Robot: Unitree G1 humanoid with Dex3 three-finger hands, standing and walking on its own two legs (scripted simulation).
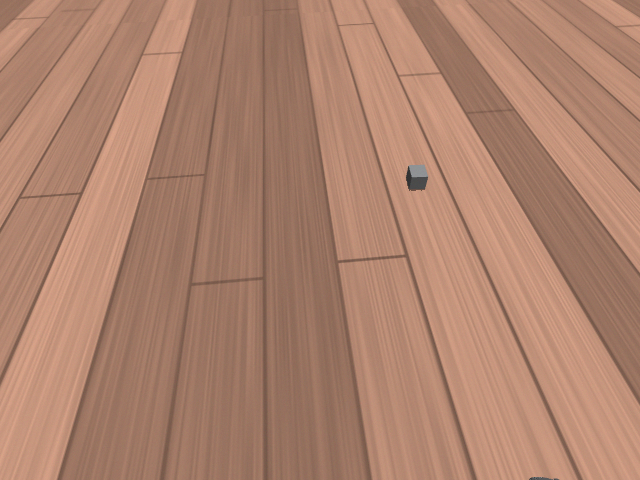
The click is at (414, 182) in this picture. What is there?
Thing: small box
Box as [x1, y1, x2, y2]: [406, 165, 427, 188]
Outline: 409,165 406,175 409,188 424,188 427,179 427,174 424,165
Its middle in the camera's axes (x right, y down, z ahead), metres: +0.46 -0.30 +1.81
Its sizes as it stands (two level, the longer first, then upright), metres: 0.086 0.076 0.075
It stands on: the floor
